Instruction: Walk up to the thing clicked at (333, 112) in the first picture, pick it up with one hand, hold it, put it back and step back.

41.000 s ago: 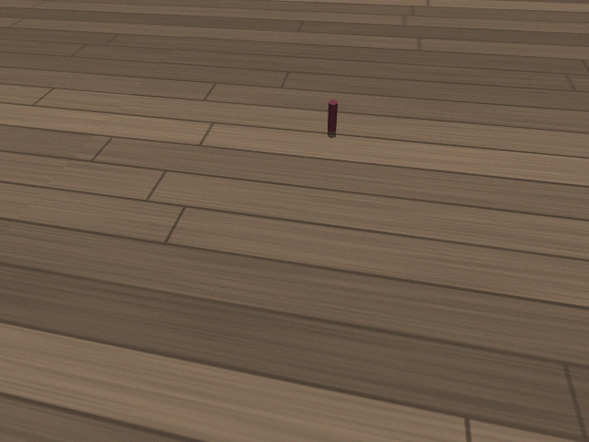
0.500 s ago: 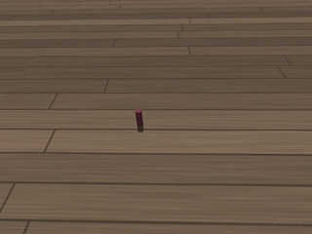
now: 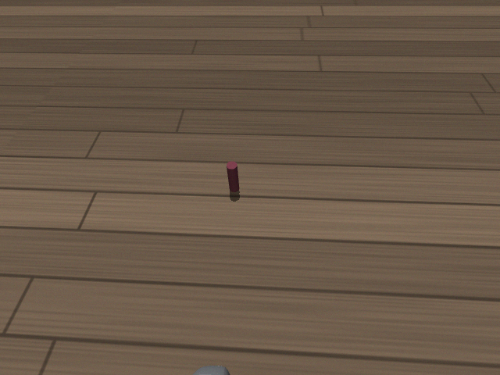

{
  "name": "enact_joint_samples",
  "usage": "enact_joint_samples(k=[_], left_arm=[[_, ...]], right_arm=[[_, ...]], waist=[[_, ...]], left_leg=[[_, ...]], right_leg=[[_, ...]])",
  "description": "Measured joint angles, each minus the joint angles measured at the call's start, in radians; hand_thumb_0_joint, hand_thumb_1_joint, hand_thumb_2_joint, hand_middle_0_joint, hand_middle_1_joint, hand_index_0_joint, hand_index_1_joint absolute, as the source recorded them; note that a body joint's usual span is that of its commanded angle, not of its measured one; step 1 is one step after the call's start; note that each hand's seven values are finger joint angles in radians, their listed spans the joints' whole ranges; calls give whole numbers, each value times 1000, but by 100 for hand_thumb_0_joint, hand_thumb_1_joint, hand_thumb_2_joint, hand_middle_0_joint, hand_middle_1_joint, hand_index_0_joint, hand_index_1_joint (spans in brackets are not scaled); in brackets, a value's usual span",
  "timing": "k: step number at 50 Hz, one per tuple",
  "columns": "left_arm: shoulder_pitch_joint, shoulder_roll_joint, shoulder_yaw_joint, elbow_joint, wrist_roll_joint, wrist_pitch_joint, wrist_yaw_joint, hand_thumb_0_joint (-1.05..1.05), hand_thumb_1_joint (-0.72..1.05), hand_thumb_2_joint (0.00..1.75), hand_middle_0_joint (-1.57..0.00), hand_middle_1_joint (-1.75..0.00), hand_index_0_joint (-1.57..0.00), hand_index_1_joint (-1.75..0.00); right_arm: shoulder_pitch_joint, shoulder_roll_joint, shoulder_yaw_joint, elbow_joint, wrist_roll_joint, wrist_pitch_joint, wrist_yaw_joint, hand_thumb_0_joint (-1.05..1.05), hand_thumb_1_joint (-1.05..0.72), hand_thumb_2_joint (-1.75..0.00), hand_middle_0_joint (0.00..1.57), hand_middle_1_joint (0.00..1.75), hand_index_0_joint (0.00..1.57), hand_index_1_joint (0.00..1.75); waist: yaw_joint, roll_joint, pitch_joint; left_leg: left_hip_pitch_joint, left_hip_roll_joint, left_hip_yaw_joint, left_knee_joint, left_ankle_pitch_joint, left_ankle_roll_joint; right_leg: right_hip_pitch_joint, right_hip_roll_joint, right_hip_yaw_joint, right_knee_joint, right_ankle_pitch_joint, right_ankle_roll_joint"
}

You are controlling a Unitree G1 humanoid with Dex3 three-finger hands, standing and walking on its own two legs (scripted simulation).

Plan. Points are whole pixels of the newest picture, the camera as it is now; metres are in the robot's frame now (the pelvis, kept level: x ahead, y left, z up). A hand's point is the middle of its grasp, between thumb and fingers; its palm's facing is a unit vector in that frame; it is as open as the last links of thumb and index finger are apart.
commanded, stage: step back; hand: left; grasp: from the side
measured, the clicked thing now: (233, 177) +1.02 +0.17 -0.67
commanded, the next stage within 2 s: stand in 0.22 s
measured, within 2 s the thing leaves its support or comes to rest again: neither
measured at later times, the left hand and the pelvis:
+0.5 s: hand out of the picture +0.11 +0.25 -0.13, palm faces -0.03 -0.94 -0.34, open 7.4 cm; pelvis +0.02 +0.00 +0.02, yaw -1 degrees
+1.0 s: hand out of the picture +0.09 +0.25 -0.13, palm faces -0.04 -0.94 -0.34, open 7.4 cm; pelvis +0.01 +0.00 +0.02, yaw +0 degrees
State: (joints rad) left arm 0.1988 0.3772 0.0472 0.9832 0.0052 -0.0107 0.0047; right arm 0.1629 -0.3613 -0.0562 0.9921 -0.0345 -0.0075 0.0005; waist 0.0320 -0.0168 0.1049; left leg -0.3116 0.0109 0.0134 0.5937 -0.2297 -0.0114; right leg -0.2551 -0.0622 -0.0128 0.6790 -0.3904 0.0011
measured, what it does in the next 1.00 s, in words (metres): stands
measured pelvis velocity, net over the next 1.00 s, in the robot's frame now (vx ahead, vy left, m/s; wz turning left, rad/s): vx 0.01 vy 0.00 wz -0.01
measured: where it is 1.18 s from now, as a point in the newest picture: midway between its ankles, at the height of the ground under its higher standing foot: outside the picture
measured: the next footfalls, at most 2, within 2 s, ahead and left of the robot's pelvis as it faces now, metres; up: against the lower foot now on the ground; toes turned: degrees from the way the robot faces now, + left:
none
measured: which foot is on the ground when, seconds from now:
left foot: down 0.00-1.00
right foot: down 0.00-1.00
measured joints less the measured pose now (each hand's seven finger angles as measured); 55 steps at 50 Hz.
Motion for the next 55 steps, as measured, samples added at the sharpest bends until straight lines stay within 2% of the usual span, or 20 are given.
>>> enact_joint_samples(k=[2, 4, 6, 18, 34, 55], left_arm=[[-13, 5, -3, 10, -3, 6, 1, 1, 90, 90, -21, -30, -20, -30], [-24, 8, -5, 21, 1, 1, 1, 1, 90, 90, -21, -30, -20, -30], [-31, 8, -7, 30, 2, -3, 1, 1, 90, 90, -20, -30, -20, -30], [-95, -20, -43, 96, -3, -14, -7, 1, 90, 90, -20, -30, -20, -30], [-108, -24, -46, 155, 4, -11, -13, 1, 90, 90, -21, -30, -20, -30], [-85, -21, -45, 164, 5, -6, -15, 1, 90, 90, -20, -30, -20, -30]], right_arm=[[-17, 15, 12, 6, 2, 5, 3, 1, -90, -90, 20, 30, 20, 30], [-37, 28, 23, 15, 7, 12, 4, 1, -90, -90, 20, 30, 20, 30], [-54, 37, 29, 21, 12, 12, 2, 1, -90, -90, 21, 30, 20, 30], [-119, 26, 43, 79, 25, -10, 8, 1, -90, -90, 21, 30, 20, 30], [-82, 10, 41, 147, 22, -1, 13, 1, -90, -90, 20, 30, 20, 30], [-61, 15, 51, 157, 21, -1, 12, 1, -90, -90, 20, 30, 20, 30]], waist=[[-7, 3, -7], [-10, 8, -11], [-15, 12, -19], [-25, 24, -31], [-43, 22, -35], [-44, 22, -51]], left_leg=[[-7, 12, -2, 17, -22, 4], [-6, 27, -4, 25, -33, 0], [-4, 36, -5, 24, -37, -3], [85, 25, 5, -119, 24, -3], [141, 28, 1, -242, 96, -14], [136, 27, -1, -256, 105, -12]], right_leg=[[13, 21, 4, -28, -13, -11], [32, 34, 1, -70, 52, 5], [42, 42, 1, -92, 55, 19], [127, 32, 4, -229, 112, 28], [174, 38, -3, -333, 173, 20], [172, 37, -5, -351, 183, 21]])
